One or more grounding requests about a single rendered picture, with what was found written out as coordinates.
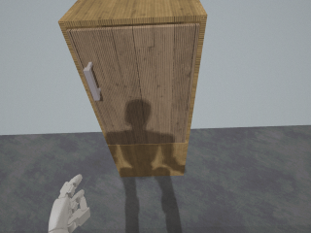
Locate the cupboard door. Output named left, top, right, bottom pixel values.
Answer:
left=66, top=23, right=200, bottom=146

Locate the robot left hand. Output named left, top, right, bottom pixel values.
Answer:
left=48, top=174, right=90, bottom=233

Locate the handle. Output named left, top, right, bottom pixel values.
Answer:
left=84, top=62, right=101, bottom=101

